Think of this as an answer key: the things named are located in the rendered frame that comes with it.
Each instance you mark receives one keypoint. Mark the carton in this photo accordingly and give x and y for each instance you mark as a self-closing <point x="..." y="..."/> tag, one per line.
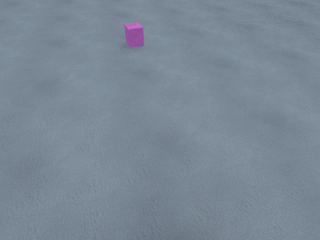
<point x="134" y="34"/>

